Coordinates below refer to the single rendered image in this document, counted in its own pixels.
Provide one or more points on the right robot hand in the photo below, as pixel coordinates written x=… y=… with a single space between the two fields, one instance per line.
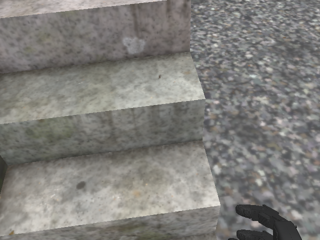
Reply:
x=268 y=217

